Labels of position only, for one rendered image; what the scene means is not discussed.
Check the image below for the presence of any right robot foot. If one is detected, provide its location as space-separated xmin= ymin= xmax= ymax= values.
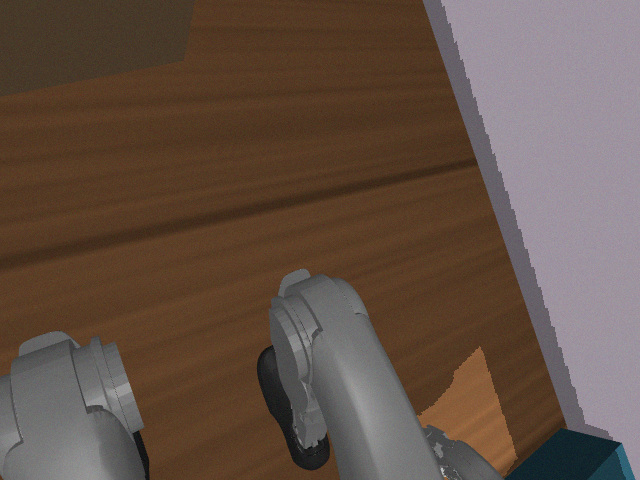
xmin=257 ymin=345 xmax=330 ymax=470

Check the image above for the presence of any right robot hand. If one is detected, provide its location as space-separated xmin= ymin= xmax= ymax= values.
xmin=423 ymin=424 xmax=504 ymax=480

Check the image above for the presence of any left robot foot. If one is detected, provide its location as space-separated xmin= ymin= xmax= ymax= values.
xmin=133 ymin=430 xmax=150 ymax=480

